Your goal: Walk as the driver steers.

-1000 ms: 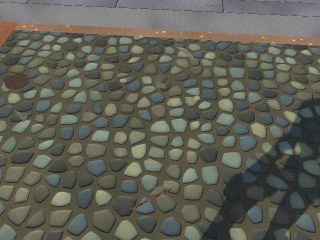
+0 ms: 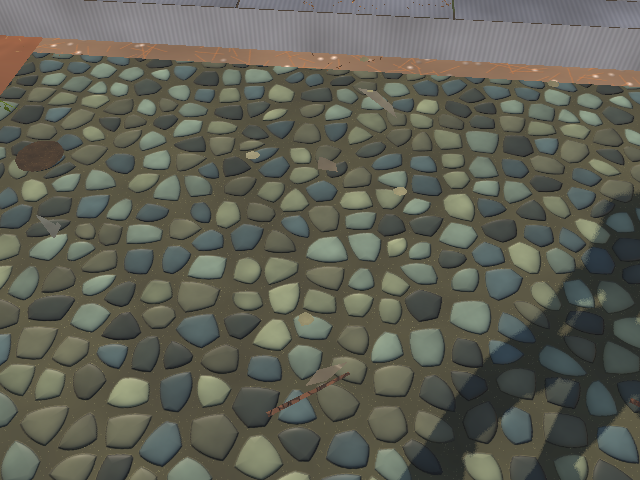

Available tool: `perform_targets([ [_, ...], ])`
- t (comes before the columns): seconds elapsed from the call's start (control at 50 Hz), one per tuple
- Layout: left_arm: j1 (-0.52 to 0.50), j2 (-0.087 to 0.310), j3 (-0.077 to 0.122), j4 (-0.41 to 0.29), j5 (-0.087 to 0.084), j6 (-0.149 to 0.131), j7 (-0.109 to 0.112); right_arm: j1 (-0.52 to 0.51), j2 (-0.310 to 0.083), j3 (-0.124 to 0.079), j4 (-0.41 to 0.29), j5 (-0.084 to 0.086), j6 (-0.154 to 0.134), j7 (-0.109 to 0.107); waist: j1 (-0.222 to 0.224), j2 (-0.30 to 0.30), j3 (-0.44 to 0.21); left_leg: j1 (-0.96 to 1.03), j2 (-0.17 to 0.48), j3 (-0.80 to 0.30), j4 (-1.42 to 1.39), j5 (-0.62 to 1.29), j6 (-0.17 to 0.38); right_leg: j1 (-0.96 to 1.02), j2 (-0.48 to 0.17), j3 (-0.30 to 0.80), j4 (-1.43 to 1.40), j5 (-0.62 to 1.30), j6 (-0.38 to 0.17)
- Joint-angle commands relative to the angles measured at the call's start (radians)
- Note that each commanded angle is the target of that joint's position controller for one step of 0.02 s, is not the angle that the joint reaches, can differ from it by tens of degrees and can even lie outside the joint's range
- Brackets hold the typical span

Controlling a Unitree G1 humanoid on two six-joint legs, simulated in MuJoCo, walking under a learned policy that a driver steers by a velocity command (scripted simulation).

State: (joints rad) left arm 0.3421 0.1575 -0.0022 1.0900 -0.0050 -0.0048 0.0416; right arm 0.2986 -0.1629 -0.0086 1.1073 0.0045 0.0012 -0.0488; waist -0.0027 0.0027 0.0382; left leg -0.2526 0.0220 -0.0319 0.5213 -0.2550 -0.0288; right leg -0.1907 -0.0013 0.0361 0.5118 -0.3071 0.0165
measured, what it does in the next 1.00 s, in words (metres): walks ahead: right foot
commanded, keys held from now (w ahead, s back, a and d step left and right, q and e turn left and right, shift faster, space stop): w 1.00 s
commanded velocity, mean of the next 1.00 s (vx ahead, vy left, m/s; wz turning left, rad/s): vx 0.38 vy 0.00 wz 0.00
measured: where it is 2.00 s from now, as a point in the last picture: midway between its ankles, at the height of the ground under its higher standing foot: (328, 285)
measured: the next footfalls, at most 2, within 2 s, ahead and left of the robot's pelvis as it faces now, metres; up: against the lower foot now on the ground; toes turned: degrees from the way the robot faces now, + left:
right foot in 0.70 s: +0.44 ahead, -0.11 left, +0.00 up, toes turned -2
left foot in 1.26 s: +0.75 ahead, +0.13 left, +0.00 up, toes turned +3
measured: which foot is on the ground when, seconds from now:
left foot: down 0.00-0.72, up 0.74-1.00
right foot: down 0.00-0.28, up 0.30-0.68, down 0.70-1.00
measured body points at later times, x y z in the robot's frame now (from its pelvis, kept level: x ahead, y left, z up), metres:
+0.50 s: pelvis +0.13 +0.03 +0.01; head +0.14 +0.04 +0.46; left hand +0.26 +0.28 -0.12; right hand +0.02 -0.19 -0.13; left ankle +0.02 +0.13 -0.74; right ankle +0.19 -0.11 -0.66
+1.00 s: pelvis +0.41 -0.03 +0.01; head +0.42 -0.03 +0.46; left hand +0.41 +0.23 -0.13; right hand +0.55 -0.29 -0.10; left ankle +0.54 +0.15 -0.66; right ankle +0.40 -0.11 -0.74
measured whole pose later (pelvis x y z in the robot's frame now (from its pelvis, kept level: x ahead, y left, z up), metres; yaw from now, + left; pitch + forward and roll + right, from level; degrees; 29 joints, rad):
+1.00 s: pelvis +0.41 -0.03 +0.01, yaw +0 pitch +1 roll -2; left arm 0.36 0.23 0.04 1.01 0.00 -0.10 -0.02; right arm 0.16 -0.26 -0.06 0.88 0.01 -0.09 -0.02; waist 0.05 0.04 -0.01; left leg -0.71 0.15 -0.04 0.95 -0.06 0.02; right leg -0.10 0.09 -0.06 0.24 -0.16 -0.08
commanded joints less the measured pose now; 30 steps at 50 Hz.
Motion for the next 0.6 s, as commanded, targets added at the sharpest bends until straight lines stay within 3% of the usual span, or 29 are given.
perform_targets([
  [0.02, 0.112, 0.07, 0.01, 0.004, 0.0, -0.002, 0.003, 0.093, -0.073, -0.009, -0.001, -0.001, -0.003, -0.003, 0.0, -0.002, 0.016, 0.039, -0.023, 0.032, -0.082, 0.008, 0.022, -0.071, 0.014, -0.022, -0.11, 0.016, -0.019],
  [0.06, 0.111, 0.101, 0.021, -0.002, -0.011, 0.001, 0.01, 0.096, -0.092, -0.018, -0.003, 0.01, -0.001, -0.007, 0.002, -0.015, 0.059, -0.023, -0.054, 0.055, -0.048, -0.321, 0.046, -0.122, 0.026, -0.018, -0.1, -0.311, -0.054],
  [0.1, 0.112, 0.111, 0.026, -0.019, -0.017, -0.01, 0.011, 0.077, -0.09, -0.02, -0.022, 0.014, -0.017, -0.005, 0.009, -0.027, 0.138, -0.109, -0.036, 0.027, -0.033, -0.445, 0.075, -0.189, -0.018, 0.045, -0.124, -0.47, -0.096],
  [0.14, 0.149, 0.125, 0.034, -0.019, -0.025, -0.033, 0.004, 0.064, -0.068, -0.017, -0.038, 0.017, -0.047, 0.006, 0.025, -0.067, 0.148, -0.16, -0.032, 0.028, 0.032, -0.365, 0.08, -0.151, -0.081, 0.141, -0.159, -0.476, -0.138],
  [0.18, 0.197, 0.174, 0.051, -0.014, -0.03, -0.048, -0.006, 0.032, -0.035, -0.012, -0.063, 0.02, -0.077, 0.023, 0.041, -0.166, 0.132, -0.218, -0.059, 0.084, 0.172, -0.23, 0.074, -0.077, -0.192, 0.318, -0.253, -0.528, -0.203],
  [0.2, 0.183, 0.191, 0.057, -0.023, -0.032, -0.052, -0.009, 0.028, -0.03, -0.01, -0.073, 0.024, -0.091, 0.031, 0.032, -0.198, 0.141, -0.212, -0.051, 0.083, 0.215, -0.187, 0.088, -0.091, -0.248, 0.404, -0.294, -0.527, -0.234],
  [0.24, 0.093, 0.186, 0.053, -0.06, -0.034, -0.055, -0.015, 0.092, -0.028, -0.011, -0.062, 0.033, -0.11, 0.04, -0.033, -0.183, 0.166, -0.062, -0.041, 0.073, 0.091, -0.188, 0.127, -0.2, -0.235, 0.37, -0.27, -0.453, -0.216],
  [0.26, 0.017, 0.174, 0.049, -0.088, -0.036, -0.055, -0.017, 0.193, -0.038, -0.018, -0.027, 0.032, -0.113, 0.04, -0.085, -0.147, 0.162, 0.096, -0.037, 0.048, -0.025, -0.155, 0.134, -0.284, -0.169, 0.269, -0.183, -0.352, -0.171],
  [0.28, -0.055, 0.129, 0.038, -0.122, -0.038, -0.066, -0.018, 0.334, -0.117, -0.043, 0.016, 0.027, -0.117, 0.041, -0.139, 0.016, 0.138, 0.247, 0.055, -0.14, -0.132, -0.185, 0.168, -0.41, -0.05, 0.087, 0.067, -0.172, -0.103],
  [0.3, -0.066, 0.078, 0.026, -0.163, -0.031, -0.089, -0.014, 0.482, -0.272, -0.085, 0.039, 0.03, -0.125, 0.054, -0.173, 0.326, 0.064, 0.413, 0.278, -0.552, -0.297, -0.174, 0.284, -0.567, 0.059, -0.068, 0.447, -0.115, -0.045],
  [0.32, -0.069, 0.098, 0.028, -0.172, -0.035, -0.113, -0.019, 0.454, -0.214, -0.063, 0.024, 0.004, -0.134, 0.058, -0.133, 0.254, 0.046, 0.429, 0.364, -0.729, -0.341, -0.122, 0.322, -0.665, 0.034, 0.042, 0.662, -0.196, -0.063],
  [0.34, -0.062, 0.108, 0.03, -0.171, -0.044, -0.126, -0.031, 0.362, -0.161, -0.047, -0.005, -0.001, -0.139, 0.058, -0.084, 0.147, 0.093, 0.406, 0.352, -0.625, -0.318, -0.039, 0.301, -0.716, -0.015, 0.069, 0.771, -0.141, -0.088],
  [0.36, -0.059, 0.106, 0.031, -0.165, -0.042, -0.134, -0.039, 0.301, -0.143, -0.04, -0.029, 0.001, -0.137, 0.061, -0.062, 0.093, 0.086, 0.398, 0.31, -0.502, -0.318, 0.026, 0.279, -0.731, -0.046, 0.059, 0.791, -0.063, -0.104],
  [0.38, -0.086, 0.128, 0.042, -0.174, -0.036, -0.139, -0.044, 0.277, -0.128, -0.031, -0.035, 0.004, -0.129, 0.064, -0.05, 0.056, 0.096, 0.403, 0.281, -0.398, -0.328, 0.134, 0.255, -0.754, -0.074, 0.037, 0.755, -0.002, -0.11],
  [0.4, -0.115, 0.148, 0.055, -0.184, -0.027, -0.139, -0.048, 0.278, -0.097, -0.019, -0.033, 0.002, -0.117, 0.062, -0.047, 0.06, 0.087, 0.397, 0.237, -0.296, -0.338, 0.226, 0.221, -0.729, -0.096, 0.013, 0.705, 0.041, -0.109],
  [0.44, -0.136, 0.111, 0.053, -0.193, -0.027, -0.125, -0.064, 0.309, -0.075, -0.009, -0.028, -0.002, -0.096, 0.051, -0.044, 0.085, 0.07, 0.377, 0.191, -0.185, -0.355, 0.313, 0.196, -0.687, -0.102, -0.031, 0.624, 0.084, -0.092],
  [0.52, -0.338, 0.054, 0.023, -0.277, -0.019, -0.11, -0.074, 0.252, -0.152, -0.015, -0.075, -0.008, -0.087, 0.022, -0.053, 0.076, 0.117, 0.153, 0.147, -0.072, -0.428, 0.278, 0.198, -0.5, -0.061, -0.09, 0.252, 0.257, -0.045],
  [0.56, -0.393, 0.086, 0.025, -0.305, -0.024, -0.105, -0.077, 0.274, -0.194, -0.029, -0.074, 0.004, -0.094, 0.018, -0.055, 0.108, 0.121, 0.129, 0.173, -0.07, -0.463, 0.258, 0.206, -0.405, -0.039, -0.101, 0.156, 0.3, -0.045],
  [0.6, -0.425, 0.122, 0.031, -0.326, -0.029, -0.105, -0.081, 0.278, -0.197, -0.036, -0.07, 0.017, -0.097, 0.018, -0.042, 0.103, 0.137, 0.193, 0.203, -0.063, -0.45, 0.299, 0.199, -0.396, -0.036, -0.083, 0.083, 0.316, -0.069],
])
